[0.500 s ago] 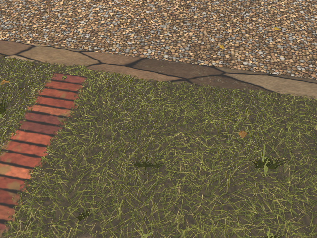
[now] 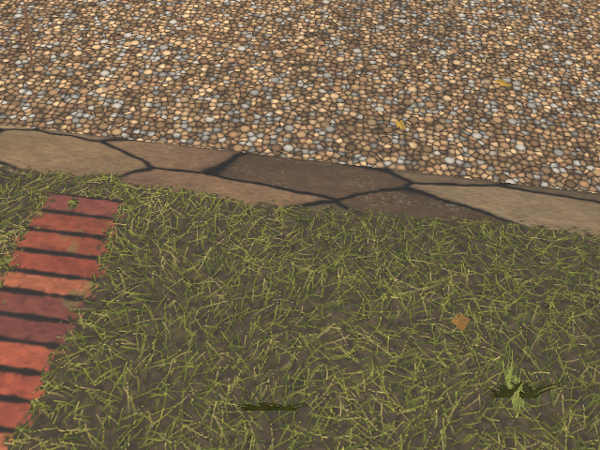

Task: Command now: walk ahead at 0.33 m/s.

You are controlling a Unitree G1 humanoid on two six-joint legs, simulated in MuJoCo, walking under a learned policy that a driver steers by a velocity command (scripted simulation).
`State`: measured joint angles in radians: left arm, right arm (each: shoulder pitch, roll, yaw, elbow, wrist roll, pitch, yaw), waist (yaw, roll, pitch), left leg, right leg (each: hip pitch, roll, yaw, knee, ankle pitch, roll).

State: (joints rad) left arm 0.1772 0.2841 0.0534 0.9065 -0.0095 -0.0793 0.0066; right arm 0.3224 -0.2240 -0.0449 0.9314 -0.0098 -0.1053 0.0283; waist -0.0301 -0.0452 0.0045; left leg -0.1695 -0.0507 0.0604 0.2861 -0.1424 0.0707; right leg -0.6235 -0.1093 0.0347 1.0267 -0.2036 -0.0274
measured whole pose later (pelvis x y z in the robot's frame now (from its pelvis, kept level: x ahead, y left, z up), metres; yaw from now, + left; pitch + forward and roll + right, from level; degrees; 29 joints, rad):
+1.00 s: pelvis +0.17 +0.00 -0.01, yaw +0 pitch -1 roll +0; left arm 0.16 0.20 0.04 1.08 0.00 0.00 0.03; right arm 0.28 -0.17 -0.03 1.07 0.00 -0.02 -0.03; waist 0.00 0.00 0.04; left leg -0.16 0.01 0.02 0.51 -0.34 0.00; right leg -0.30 -0.02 -0.01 0.51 -0.19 0.01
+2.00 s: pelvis +0.49 +0.00 -0.04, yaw +0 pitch +2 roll +0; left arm 0.44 0.22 0.04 1.10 -0.01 -0.07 0.01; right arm -0.03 -0.22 -0.06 0.86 0.02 -0.11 0.04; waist 0.05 0.00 0.05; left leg -0.53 -0.01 0.08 0.61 -0.12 0.09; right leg -0.02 -0.03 0.01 0.82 -0.49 -0.01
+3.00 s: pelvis +1.07 -0.11 -0.01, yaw -20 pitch +3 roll -1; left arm 0.36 0.25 0.07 0.90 -0.01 -0.07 0.01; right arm 0.02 -0.25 -0.04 0.82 0.01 -0.11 0.03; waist 0.07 0.05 0.01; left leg -0.60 0.06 0.00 0.51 0.06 0.03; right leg 0.03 0.08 0.05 0.27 -0.35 -0.06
